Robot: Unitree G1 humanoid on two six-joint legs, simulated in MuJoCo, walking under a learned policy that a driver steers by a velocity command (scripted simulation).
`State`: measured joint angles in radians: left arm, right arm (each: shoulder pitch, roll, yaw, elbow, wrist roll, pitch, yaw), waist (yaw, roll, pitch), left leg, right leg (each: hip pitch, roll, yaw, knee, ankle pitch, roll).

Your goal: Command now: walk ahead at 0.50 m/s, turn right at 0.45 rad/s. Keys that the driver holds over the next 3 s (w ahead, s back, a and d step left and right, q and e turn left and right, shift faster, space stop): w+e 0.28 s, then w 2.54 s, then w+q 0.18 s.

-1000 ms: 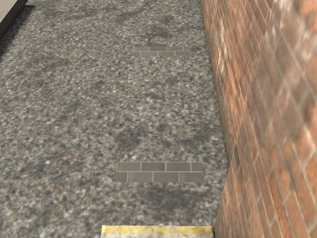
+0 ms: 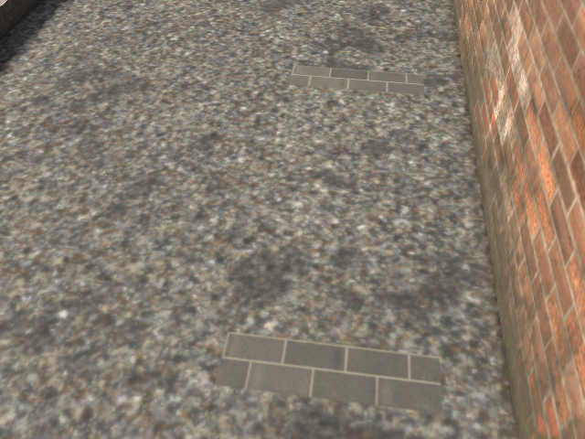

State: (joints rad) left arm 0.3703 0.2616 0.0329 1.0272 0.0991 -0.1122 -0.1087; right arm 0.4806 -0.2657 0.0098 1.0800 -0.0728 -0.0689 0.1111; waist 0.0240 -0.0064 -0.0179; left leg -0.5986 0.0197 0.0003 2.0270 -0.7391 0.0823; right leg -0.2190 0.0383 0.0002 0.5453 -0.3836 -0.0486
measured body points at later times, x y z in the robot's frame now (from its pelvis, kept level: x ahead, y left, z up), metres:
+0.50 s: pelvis +0.27 +0.04 -0.22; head +0.27 +0.05 +0.23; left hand +0.36 +0.26 -0.37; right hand +0.11 -0.19 -0.36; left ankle +0.25 +0.10 -0.94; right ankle +0.34 -0.14 -0.76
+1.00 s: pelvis +0.58 -0.04 -0.41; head +0.62 -0.05 +0.04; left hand +0.80 +0.13 -0.53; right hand +0.46 -0.26 -0.55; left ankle +0.46 +0.14 -0.87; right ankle +0.61 -0.15 -1.14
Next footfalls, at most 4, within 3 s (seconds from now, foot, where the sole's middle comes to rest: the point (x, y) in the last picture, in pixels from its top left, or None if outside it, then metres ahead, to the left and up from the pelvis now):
0.28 left None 0.29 0.10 -0.97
0.90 right None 0.65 -0.16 -1.18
1.24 left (296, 368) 0.95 0.04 -1.18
1.82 right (380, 306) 1.20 -0.26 -1.18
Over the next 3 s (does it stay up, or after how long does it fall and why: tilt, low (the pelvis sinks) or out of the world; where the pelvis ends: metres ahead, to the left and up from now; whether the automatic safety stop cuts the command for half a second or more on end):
stays up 1.66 -0.24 -0.41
